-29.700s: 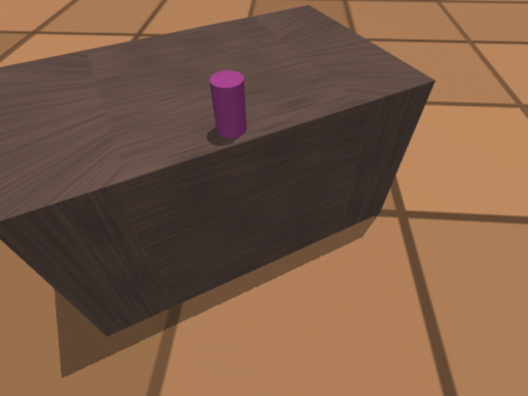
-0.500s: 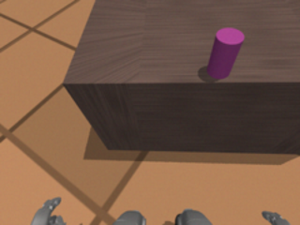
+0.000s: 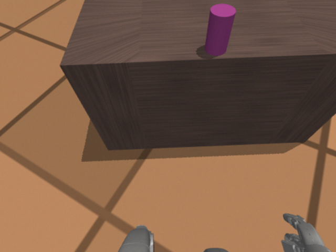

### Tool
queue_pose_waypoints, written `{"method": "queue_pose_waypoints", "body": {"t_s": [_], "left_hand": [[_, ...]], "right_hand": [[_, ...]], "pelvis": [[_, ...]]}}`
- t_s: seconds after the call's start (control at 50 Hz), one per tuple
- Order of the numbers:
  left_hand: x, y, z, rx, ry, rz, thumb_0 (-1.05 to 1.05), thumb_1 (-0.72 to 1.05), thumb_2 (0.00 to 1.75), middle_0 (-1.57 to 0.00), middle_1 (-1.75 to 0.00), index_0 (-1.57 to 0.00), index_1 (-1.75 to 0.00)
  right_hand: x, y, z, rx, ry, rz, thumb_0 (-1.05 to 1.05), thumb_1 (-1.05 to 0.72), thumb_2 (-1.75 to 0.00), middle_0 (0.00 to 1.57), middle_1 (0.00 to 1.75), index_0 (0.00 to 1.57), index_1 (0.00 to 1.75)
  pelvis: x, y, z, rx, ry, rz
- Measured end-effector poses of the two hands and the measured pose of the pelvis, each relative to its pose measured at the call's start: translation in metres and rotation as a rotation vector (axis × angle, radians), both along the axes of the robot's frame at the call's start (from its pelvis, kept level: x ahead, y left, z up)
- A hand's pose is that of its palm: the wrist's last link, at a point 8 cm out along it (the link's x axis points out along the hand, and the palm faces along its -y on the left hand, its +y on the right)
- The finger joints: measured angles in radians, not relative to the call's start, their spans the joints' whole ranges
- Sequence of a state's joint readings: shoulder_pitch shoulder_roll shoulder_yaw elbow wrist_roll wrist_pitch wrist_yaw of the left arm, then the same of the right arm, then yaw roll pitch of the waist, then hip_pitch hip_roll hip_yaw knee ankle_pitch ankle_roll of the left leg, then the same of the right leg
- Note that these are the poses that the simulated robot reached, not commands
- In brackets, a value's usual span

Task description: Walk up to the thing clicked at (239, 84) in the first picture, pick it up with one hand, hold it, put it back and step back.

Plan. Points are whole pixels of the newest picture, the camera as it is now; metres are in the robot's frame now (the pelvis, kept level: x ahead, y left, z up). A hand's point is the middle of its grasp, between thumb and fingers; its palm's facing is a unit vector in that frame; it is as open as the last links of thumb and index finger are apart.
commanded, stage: step back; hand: right
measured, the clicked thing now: (218, 31) +0.81 -0.17 +0.02
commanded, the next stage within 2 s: stand in 1.78 s
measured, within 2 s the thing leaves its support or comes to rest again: neither
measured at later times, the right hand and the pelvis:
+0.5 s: hand out of the picture -0.05 -0.26 -0.13, palm faces -0.09 +0.91 -0.40, open 7.4 cm; pelvis -0.17 +0.00 +0.01, yaw +2 degrees
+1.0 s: hand out of the picture -0.19 -0.27 -0.14, palm faces -0.09 +0.93 -0.35, open 7.4 cm; pelvis -0.27 -0.01 +0.01, yaw +3 degrees
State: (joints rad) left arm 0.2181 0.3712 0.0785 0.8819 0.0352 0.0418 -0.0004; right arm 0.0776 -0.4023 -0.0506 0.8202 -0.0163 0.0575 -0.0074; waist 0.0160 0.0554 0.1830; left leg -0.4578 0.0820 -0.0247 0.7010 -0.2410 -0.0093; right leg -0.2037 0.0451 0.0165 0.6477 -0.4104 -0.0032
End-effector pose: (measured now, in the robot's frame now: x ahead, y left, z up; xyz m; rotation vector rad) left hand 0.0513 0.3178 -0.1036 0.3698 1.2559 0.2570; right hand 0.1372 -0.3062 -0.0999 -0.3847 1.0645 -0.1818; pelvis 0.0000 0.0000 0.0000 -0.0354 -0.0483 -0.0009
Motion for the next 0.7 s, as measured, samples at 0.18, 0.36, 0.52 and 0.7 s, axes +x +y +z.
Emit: {"method": "queue_pose_waypoints", "body": {"t_s": [0.18,0.36,0.52,0.7], "left_hand": [[-0.041,-0.007,0.024,0.037,-0.065,-0.003,0.01,0.90,0.90,-0.21,-0.30,-0.21,-0.30],[-0.069,0.015,0.009,0.033,-0.178,0.007,0.00,0.90,0.90,-0.21,-0.30,-0.21,-0.30],[-0.138,0.002,0.008,-0.008,-0.107,0.004,0.00,0.91,0.90,-0.20,-0.30,-0.20,-0.30],[-0.241,-0.027,0.007,0.001,0.001,0.003,0.00,0.91,0.90,-0.20,-0.30,-0.21,-0.30]], "right_hand": [[-0.081,-0.009,-0.005,0.007,0.085,-0.022,0.01,-0.90,-0.90,0.21,0.30,0.21,0.30],[-0.156,0.009,-0.009,-0.014,0.151,0.027,0.01,-0.90,-0.90,0.21,0.30,0.21,0.30],[-0.195,0.005,0.013,-0.018,0.076,0.021,0.01,-0.90,-0.90,0.21,0.30,0.21,0.30],[-0.247,-0.026,0.001,0.009,0.030,-0.028,0.01,-0.90,-0.90,0.21,0.30,0.21,0.30]], "pelvis": [[-0.051,-0.005,0.010,0.059,0.016,0.029],[-0.121,0.007,-0.001,0.058,-0.007,0.077],[-0.174,-0.003,0.012,0.017,0.011,0.033],[-0.229,-0.024,0.006,0.031,0.005,-0.018]]}}
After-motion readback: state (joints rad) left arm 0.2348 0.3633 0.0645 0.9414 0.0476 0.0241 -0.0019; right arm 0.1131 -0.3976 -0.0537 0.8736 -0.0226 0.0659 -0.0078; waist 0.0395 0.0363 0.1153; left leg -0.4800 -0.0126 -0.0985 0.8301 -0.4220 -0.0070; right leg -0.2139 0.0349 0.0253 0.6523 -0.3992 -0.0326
